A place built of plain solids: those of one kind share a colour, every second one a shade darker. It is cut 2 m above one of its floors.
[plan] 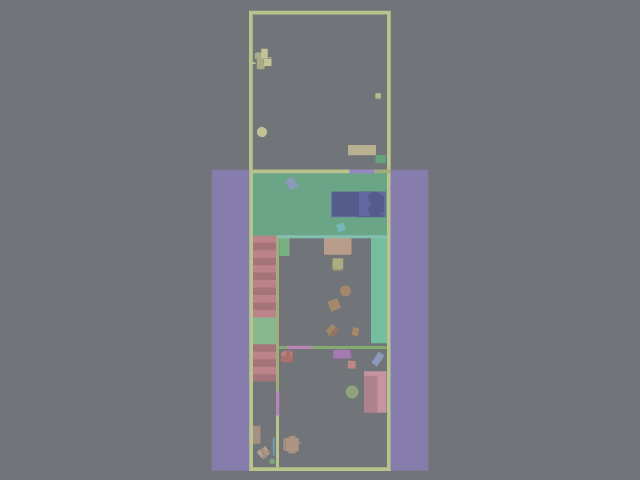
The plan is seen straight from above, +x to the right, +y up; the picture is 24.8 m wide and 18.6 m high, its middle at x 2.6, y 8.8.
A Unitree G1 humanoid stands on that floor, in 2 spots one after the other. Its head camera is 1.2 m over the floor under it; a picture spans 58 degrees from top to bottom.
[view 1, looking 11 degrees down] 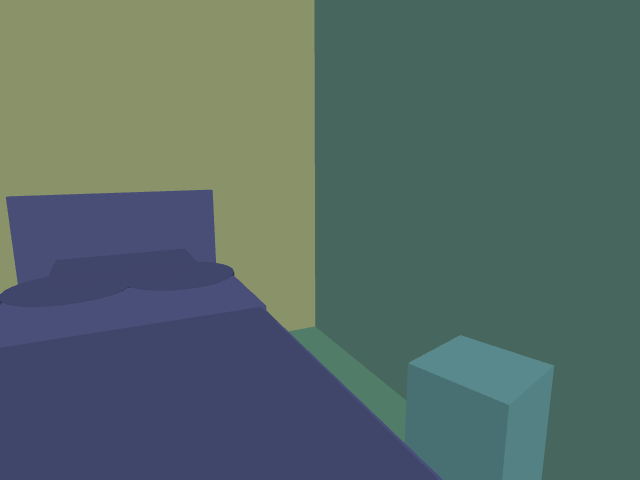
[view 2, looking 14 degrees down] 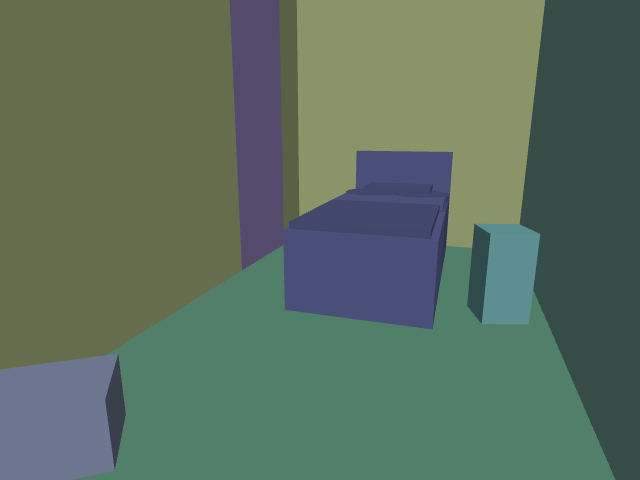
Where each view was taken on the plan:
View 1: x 2.55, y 10.23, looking -26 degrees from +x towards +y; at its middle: bedroom_front_wall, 2.91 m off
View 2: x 0.45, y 9.58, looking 18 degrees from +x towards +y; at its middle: bedstead_upper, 2.81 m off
